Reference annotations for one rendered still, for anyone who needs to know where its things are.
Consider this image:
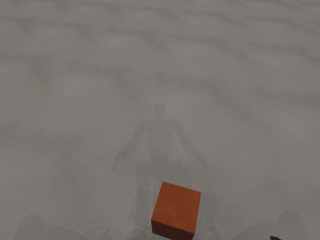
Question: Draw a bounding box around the carton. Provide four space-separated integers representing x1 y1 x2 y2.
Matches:
151 181 202 240

